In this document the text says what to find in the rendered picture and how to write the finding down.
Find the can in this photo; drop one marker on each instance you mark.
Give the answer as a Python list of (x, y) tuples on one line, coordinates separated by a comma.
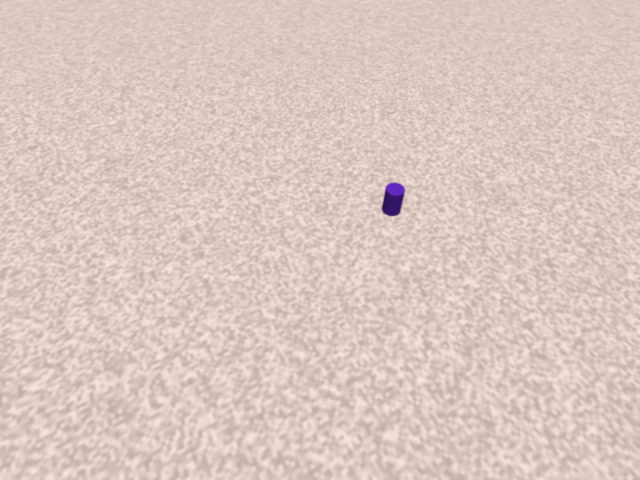
[(393, 198)]

